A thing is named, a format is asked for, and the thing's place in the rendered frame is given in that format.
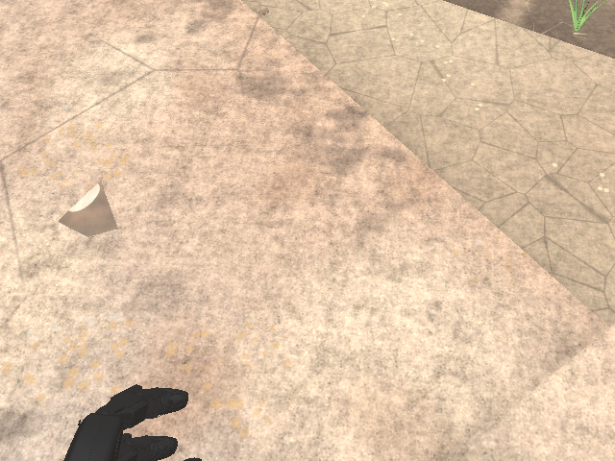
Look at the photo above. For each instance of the left robot hand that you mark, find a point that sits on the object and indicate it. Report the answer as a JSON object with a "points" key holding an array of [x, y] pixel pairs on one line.
{"points": [[100, 437]]}

